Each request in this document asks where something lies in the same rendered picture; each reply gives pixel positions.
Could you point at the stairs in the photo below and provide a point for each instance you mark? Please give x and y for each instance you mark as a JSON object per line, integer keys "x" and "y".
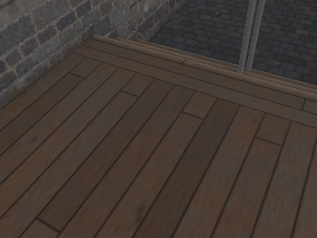
{"x": 301, "y": 85}

